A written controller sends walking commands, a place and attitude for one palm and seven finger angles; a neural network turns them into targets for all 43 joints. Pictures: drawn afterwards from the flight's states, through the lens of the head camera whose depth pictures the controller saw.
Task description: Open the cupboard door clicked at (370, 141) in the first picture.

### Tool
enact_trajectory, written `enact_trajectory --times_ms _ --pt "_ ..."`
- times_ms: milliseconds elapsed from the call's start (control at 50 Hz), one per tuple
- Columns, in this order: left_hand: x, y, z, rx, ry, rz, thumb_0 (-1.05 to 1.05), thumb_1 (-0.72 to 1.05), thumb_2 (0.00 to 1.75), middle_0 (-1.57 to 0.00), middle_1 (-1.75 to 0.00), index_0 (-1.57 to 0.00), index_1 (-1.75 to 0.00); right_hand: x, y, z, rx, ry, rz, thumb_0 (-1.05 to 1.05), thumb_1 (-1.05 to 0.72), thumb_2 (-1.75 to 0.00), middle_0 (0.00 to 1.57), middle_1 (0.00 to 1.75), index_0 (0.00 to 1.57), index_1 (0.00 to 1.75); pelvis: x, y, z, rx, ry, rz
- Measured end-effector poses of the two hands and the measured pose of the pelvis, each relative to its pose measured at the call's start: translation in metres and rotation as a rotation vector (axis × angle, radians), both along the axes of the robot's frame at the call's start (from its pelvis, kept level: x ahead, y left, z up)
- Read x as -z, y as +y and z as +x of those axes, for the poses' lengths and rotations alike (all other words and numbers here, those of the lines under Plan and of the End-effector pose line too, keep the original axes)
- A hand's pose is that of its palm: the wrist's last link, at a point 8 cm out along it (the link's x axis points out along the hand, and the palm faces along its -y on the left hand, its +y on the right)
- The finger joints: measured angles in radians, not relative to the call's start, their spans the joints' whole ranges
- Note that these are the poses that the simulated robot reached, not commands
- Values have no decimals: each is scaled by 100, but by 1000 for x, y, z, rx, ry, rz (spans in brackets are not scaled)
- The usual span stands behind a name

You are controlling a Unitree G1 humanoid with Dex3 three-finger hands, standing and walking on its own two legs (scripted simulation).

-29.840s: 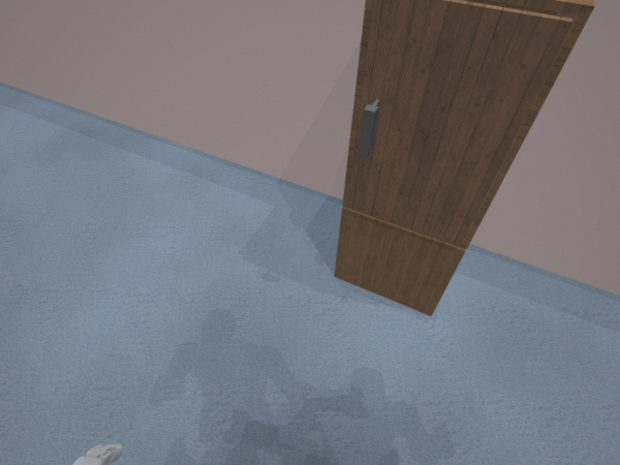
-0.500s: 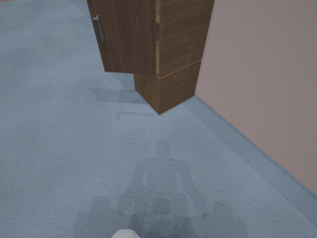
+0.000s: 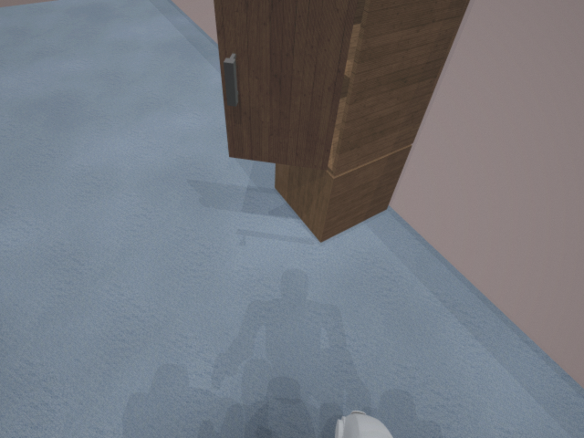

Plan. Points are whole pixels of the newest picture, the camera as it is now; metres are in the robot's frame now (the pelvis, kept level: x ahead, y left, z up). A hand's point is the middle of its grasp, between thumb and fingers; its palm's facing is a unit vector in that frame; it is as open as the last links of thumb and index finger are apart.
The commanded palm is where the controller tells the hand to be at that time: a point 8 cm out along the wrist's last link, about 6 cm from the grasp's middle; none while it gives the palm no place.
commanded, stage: take the last steps up to it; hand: left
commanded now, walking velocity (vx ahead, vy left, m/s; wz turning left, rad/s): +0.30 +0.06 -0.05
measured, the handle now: (233, 79) +1.00 +0.23 -0.04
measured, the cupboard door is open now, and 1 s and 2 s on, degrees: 50 50 50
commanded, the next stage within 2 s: come to a stop and stand still in 0.84 s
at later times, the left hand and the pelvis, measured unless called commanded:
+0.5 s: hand (195, 376) +0.24 +0.18 -0.17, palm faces +0.05 -0.97 -0.22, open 7.1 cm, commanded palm none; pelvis +0.19 -0.02 +0.00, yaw +0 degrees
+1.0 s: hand (190, 274) +0.44 +0.23 -0.17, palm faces -0.02 -0.98 -0.20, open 7.3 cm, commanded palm none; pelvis +0.37 +0.05 +0.00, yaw -3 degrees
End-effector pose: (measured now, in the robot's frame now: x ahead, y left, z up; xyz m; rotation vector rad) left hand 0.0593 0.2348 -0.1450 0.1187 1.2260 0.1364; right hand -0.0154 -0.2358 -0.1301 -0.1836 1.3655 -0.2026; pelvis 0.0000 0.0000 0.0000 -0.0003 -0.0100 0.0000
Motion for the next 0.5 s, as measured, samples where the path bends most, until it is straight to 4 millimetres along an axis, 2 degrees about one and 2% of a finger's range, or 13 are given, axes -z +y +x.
enact_trajectory --times_ms 80,160,220,280,320,360,400,500 --pt "-5 -6 67 51 -75 -5 1 91 90 -19 -30 -20 -30 5 13 -25 57 118 28 0 -93 -90 20 30 20 30 3 2 27 2 -3 7" --pt "-7 -20 129 112 -120 -8 1 91 90 -20 -30 -20 -30 8 29 -41 114 226 67 0 -92 -90 20 30 19 30 8 -1 58 7 1 11" --pt "-5 -34 174 152 -150 -11 1 91 90 -20 -30 -20 -30 11 37 -42 152 302 99 1 -91 -90 20 30 20 30 14 -6 84 14 6 6" --pt "1 -46 207 156 -196 -11 1 91 90 -20 -30 -20 -30 17 39 -31 179 364 128 1 -91 -90 20 30 20 30 24 -16 113 11 1 8" --pt "2 -49 212 133 -199 -12 1 91 90 -20 -30 -20 -30 19 34 -9 181 364 133 1 -91 -90 20 30 20 30 24 -20 127 6 -8 1" --pt "2 -48 204 102 -157 -11 0 91 90 -20 -30 -20 -30 21 26 27 163 320 126 1 -91 -90 20 30 20 30 19 -21 140 4 -10 -3" --pt "2 -44 191 56 -96 -3 0 92 90 -20 -30 -20 -30 21 17 73 134 242 114 1 -91 -90 20 30 20 30 12 -21 154 3 -4 -6" --pt "-4 -10 170 -17 20 53 -3 96 90 -20 -30 -20 -30 15 3 197 39 22 81 1 -91 -90 20 30 19 30 3 -16 188 -5 16 -5"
